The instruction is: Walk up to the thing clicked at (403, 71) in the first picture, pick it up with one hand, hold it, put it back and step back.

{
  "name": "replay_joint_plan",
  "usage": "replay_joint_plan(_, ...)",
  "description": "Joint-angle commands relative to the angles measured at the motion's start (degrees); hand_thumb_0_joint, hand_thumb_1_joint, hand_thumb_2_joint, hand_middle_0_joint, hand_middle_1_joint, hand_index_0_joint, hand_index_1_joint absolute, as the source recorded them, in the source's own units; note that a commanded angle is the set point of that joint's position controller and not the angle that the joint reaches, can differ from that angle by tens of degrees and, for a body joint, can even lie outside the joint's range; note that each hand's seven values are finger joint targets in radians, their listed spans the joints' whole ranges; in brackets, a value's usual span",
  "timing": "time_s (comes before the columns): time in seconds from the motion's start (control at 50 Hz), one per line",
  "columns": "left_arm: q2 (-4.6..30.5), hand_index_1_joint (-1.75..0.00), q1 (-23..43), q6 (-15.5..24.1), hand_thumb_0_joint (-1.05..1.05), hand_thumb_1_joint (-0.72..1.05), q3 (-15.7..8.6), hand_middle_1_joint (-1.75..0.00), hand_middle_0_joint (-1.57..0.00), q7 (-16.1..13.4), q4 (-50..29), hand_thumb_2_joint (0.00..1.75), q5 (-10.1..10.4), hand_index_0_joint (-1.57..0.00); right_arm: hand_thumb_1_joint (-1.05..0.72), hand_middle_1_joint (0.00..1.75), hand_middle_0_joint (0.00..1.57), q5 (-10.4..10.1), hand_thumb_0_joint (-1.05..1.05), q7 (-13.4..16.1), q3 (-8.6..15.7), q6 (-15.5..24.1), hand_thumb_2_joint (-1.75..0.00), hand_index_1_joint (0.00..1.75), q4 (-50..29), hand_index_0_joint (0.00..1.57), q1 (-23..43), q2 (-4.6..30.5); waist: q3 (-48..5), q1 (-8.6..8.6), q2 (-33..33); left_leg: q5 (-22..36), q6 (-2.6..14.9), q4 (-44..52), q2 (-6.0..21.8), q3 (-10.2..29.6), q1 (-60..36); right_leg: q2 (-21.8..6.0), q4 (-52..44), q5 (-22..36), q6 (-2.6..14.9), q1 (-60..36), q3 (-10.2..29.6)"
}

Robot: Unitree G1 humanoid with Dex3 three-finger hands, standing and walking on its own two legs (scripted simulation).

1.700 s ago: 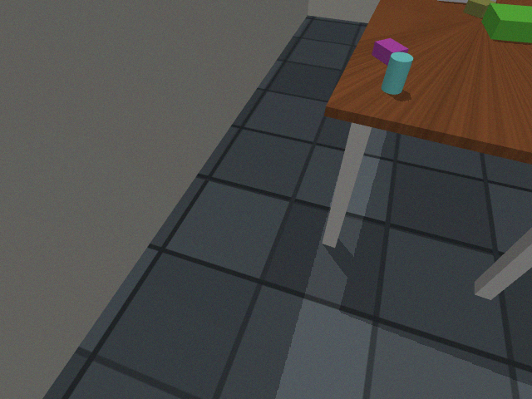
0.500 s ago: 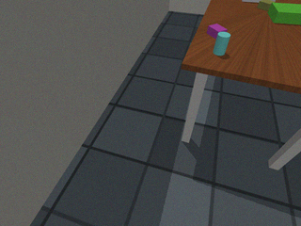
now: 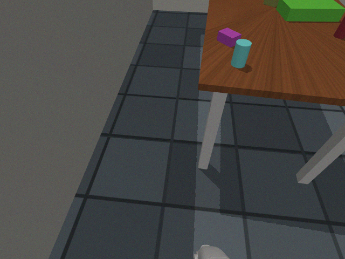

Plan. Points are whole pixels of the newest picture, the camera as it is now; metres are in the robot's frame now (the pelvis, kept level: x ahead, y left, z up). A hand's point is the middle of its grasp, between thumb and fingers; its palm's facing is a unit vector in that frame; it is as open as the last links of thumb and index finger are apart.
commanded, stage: walk up
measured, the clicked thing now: (240, 53) +0.82 -0.31 +0.03
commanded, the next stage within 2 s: none
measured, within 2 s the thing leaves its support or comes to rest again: neither
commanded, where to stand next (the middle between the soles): +0.25 +0.03 m, yaw -11 degrees
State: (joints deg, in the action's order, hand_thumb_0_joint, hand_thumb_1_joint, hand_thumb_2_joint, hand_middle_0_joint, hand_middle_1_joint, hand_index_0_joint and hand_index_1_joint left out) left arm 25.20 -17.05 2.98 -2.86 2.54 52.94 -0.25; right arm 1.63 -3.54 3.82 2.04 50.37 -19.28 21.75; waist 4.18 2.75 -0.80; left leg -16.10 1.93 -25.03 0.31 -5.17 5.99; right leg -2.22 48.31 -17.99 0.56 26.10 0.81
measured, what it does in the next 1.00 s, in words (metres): walks ahead: right foot, then left foot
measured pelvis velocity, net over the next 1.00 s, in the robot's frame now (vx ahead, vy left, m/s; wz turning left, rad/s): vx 0.20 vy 0.07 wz -0.25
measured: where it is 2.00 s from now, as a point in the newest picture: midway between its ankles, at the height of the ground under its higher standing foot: outside the picture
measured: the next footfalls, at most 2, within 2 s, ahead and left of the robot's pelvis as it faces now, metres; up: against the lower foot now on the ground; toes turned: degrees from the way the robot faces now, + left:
right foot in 0.12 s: +0.18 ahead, -0.12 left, +0.00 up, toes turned -5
left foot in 0.52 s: +0.27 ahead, +0.18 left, +0.00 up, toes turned -13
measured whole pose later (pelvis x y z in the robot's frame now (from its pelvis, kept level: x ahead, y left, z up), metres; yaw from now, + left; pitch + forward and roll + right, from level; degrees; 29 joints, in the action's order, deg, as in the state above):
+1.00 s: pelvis +0.20 +0.07 -0.03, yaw -14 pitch -2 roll -1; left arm 23.8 -14.1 0.0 -3.2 0.7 51.3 -1.9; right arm -0.3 1.0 2.5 -0.7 49.1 -10.6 24.0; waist 7.7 0.0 2.2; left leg -24.0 0.4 -47.6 6.2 -3.0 24.5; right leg 1.4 43.2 -23.5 1.7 17.3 -1.7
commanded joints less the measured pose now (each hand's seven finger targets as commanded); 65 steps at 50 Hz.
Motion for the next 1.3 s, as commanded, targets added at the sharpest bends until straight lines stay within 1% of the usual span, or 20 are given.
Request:
replay_joint_plan(0.0,9.5,-0.30,1.8,1.6,0.00,0.90,-3.1,-0.30,-0.20,-0.1,-5.6,0.90,-0.4,-0.20,-0.90,0.30,0.20,-0.1,0.00,0.5,4.3,1.3,-0.90,0.30,-7.4,0.20,3.1,16.1,3.8,-0.43,8.3,-4.7,10.62,11.4,14.3,10.6,6.7,-1.4,-10.4,3.1,-0.03,-2.9,-1.2)
replay_joint_plan(0.1,11.3,-0.30,-9.0,2.9,0.00,0.90,-4.8,-0.30,-0.20,-2.2,-3.4,0.90,-0.4,-0.20,-0.90,0.30,0.20,-0.2,0.00,0.1,2.8,-0.1,-0.90,0.30,-9.5,0.20,2.1,12.1,-5.5,-6.05,-3.3,9.8,5.94,-13.7,7.9,2.7,11.2,2.3,-21.5,8.8,2.00,-26.8,-3.0)
replay_joint_plan(0.14,18.8,-0.30,-13.9,3.5,0.00,0.90,-6.9,-0.30,-0.20,-3.7,-4.9,0.90,-0.4,-0.20,-0.90,0.30,0.20,-0.3,0.00,0.2,1.4,-0.6,-0.90,0.30,-10.5,0.20,-2.7,8.5,-8.7,-6.72,-17.3,-14.6,0.00,-36.6,-2.6,3.1,28.7,-19.1,-32.1,-0.8,9.24,-36.2,35.9)
replay_joint_plan(0.16,19.6,-0.30,-10.4,3.0,0.00,0.90,-6.9,-0.30,-0.20,-3.8,-6.0,0.90,0.0,-0.20,-0.90,0.30,0.20,0.2,0.00,0.8,2.8,-1.6,-0.90,0.30,-9.5,0.20,-1.7,14.6,-5.5,-6.63,-11.2,-17.1,-0.24,-40.8,0.9,7.8,29.8,-22.3,-30.8,-2.1,15.94,-30.8,40.7)
replay_joint_plan(0.18,18.5,-0.30,-9.0,2.8,0.00,0.90,-6.7,-0.30,-0.20,-3.9,-7.0,0.90,0.6,-0.20,-0.90,0.30,0.20,0.3,0.00,1.3,3.2,-1.5,-0.90,0.30,-9.1,0.20,-0.5,15.4,-3.1,-6.55,-8.5,-17.6,-0.68,-41.7,2.7,9.4,30.6,-22.1,-30.8,0.6,18.10,-27.3,39.0)
replay_joint_plan(0.24,13.8,-0.30,-6.0,3.0,0.00,0.90,-5.2,-0.30,-0.20,-4.4,-8.4,0.90,1.3,-0.20,-0.90,0.30,0.20,-0.7,0.00,0.7,3.0,-1.7,-0.90,0.30,-7.8,0.20,-0.5,13.5,-1.7,-3.85,-4.3,-7.5,-0.92,-40.9,5.3,10.2,28.3,-13.3,-28.0,16.4,12.66,-22.6,19.4)
replay_joint_plan(0.42,13.3,-0.30,-2.4,2.9,0.00,0.90,-3.3,-0.30,-0.20,-4.2,-11.6,0.90,-0.8,-0.20,-0.90,0.30,0.20,-0.7,0.00,0.7,3.4,-1.8,-0.90,0.30,-8.7,0.20,4.5,9.9,-0.4,-3.60,-10.3,4.7,-2.96,-18.0,4.0,2.6,10.8,-7.5,-21.7,27.1,10.20,-3.4,5.6)
replay_joint_plan(0.48,11.7,-0.30,0.2,1.1,0.00,0.90,-2.0,-0.30,-0.20,-4.4,-12.1,0.90,-0.1,-0.20,-0.90,0.30,0.20,-0.5,0.00,1.9,4.4,-0.9,-0.90,0.30,-5.9,0.20,-0.3,11.6,-4.3,0.19,-5.9,13.0,-0.97,-10.5,1.9,3.0,-2.4,-5.2,-11.3,14.2,6.61,3.5,6.5)
replay_joint_plan(0.54,7.8,-0.30,-8.9,-1.0,0.00,0.90,-0.6,-0.30,-0.20,-5.2,-9.3,0.90,1.0,-0.20,-0.90,0.30,0.20,-0.3,0.00,2.7,5.1,-0.1,-0.90,0.30,-7.9,0.20,2.4,18.5,-6.7,-2.45,10.2,0.3,6.47,5.8,22.4,29.9,4.7,5.6,12.6,-15.0,1.51,1.8,6.0)
replay_joint_plan(0.56,10.2,-0.30,-9.6,-1.6,0.00,0.90,-1.1,-0.30,-0.20,-5.7,-7.6,0.90,1.1,-0.20,-0.90,0.30,0.20,-1.0,0.00,2.7,5.2,-0.4,-0.90,0.30,-8.5,0.20,7.2,20.1,-6.0,-2.57,13.6,-6.6,11.00,6.7,24.5,32.9,7.6,3.2,15.8,-15.8,1.88,0.7,7.0)
replay_joint_plan(0.64,11.7,-0.30,-6.9,-1.9,0.00,0.90,-2.4,-0.30,-0.20,-4.4,-4.1,0.90,0.9,-0.20,-0.90,0.30,0.20,-1.0,0.00,3.4,3.7,-0.1,-0.90,0.30,-7.9,0.20,9.7,17.0,-1.2,-3.02,15.2,-4.5,7.71,4.2,16.0,18.3,13.5,1.9,14.4,-10.2,1.55,0.6,5.8)
replay_joint_plan(0.82,9.0,-0.30,-2.3,-3.1,0.00,0.90,-2.8,-0.30,-0.20,-2.8,-4.2,0.90,-0.8,-0.20,-0.90,0.30,0.20,-0.9,0.00,4.8,3.5,0.1,-0.90,0.30,-7.5,0.20,7.5,17.8,-6.5,-2.23,10.6,18.8,11.18,-3.6,19.8,16.1,6.6,1.0,0.6,-10.8,0.77,-3.2,-0.8)
replay_joint_plan(0.88,7.9,-0.30,-5.3,-2.6,0.00,0.90,-3.5,-0.30,-0.20,-2.5,-2.7,0.90,-1.2,-0.20,-0.90,0.30,0.20,-1.4,0.00,4.7,2.6,-0.4,-0.90,0.30,-7.9,0.20,10.3,16.6,-8.2,-5.05,8.0,19.2,7.76,-10.4,16.8,11.4,11.4,2.6,-13.1,-0.8,2.10,-13.0,-2.7)
replay_joint_plan(0.92,12.5,-0.30,-3.5,-1.9,0.00,0.90,-4.9,-0.30,-0.20,-2.9,-3.7,0.90,-2.1,-0.20,-0.90,0.30,0.20,-2.2,0.00,4.7,1.2,-0.9,-0.90,0.30,-7.8,0.20,9.4,12.4,-6.7,-4.94,-3.8,10.1,1.85,-21.5,10.1,5.7,19.5,-5.6,-22.7,5.7,5.70,-16.7,12.9)
replay_joint_plan(0.96,16.7,-0.30,3.5,-1.8,0.00,0.90,-4.8,-0.30,-0.20,-2.7,-6.7,0.90,-2.0,-0.20,-0.90,0.30,0.20,-2.2,0.00,5.9,1.4,-1.4,-0.90,0.30,-6.7,0.20,12.3,12.6,-2.8,-4.90,-11.0,-19.9,-0.52,-30.9,2.1,5.7,18.8,-17.8,-24.7,13.2,16.34,-6.0,27.6)
replay_joint_plan(1.04,10.8,-0.30,4.9,-1.7,0.00,0.90,-3.5,-0.30,-0.20,-3.2,-6.8,0.90,-1.6,-0.20,-0.90,0.30,0.20,-3.1,0.00,5.6,0.7,-0.3,-0.90,0.30,-3.1,0.20,8.5,12.0,-3.7,-3.41,-9.3,-13.4,0.01,-26.6,0.5,5.4,20.6,-10.7,-18.0,33.8,12.25,-15.3,13.3)
replay_joint_plan(1.1,10.6,-0.30,6.0,-1.9,0.00,0.90,-3.0,-0.30,-0.20,-3.1,-7.0,0.90,-1.1,-0.20,-0.90,0.30,0.20,-2.6,0.00,5.4,-0.2,0.7,-0.90,0.30,-1.2,0.20,6.5,11.1,-6.2,-2.96,-8.7,-5.5,-0.47,-11.4,0.2,2.9,13.4,-8.1,-14.4,31.7,9.56,-16.9,9.7)
replay_joint_plan(1.16,7.3,-0.30,9.6,-2.5,0.00,0.90,-2.1,-0.30,-0.20,-2.7,-8.0,0.90,0.3,-0.20,-0.90,0.30,0.20,-0.9,0.00,5.8,1.0,2.2,-0.90,0.30,1.4,0.20,2.3,14.6,-10.1,-1.14,0.5,15.8,3.47,0.7,9.3,17.4,-1.9,-3.4,-3.7,18.6,3.42,-6.2,4.4)
replay_joint_plan(1.2,7.9,-0.30,7.7,-3.1,0.00,0.90,-2.1,-0.30,-0.20,-3.1,-5.6,0.90,0.2,-0.20,-0.90,0.30,0.20,-1.2,0.00,5.4,1.4,2.5,-0.90,0.30,0.0,0.20,8.1,19.4,-6.8,-3.27,8.5,19.4,13.18,0.3,21.1,29.8,3.1,-0.2,-3.4,-11.6,1.01,-4.8,1.8)
replay_joint_plan(1.28,9.2,-0.30,7.9,-1.4,0.00,0.90,-2.5,-0.30,-0.20,-2.3,-2.6,0.90,-0.3,-0.20,-0.90,0.30,0.20,-1.7,0.00,4.8,-0.9,2.1,-0.90,0.30,0.1,0.20,12.8,13.2,-5.8,-5.07,5.8,15.5,1.61,-5.2,7.1,10.9,11.7,-3.5,-19.0,14.1,3.82,-18.0,6.0)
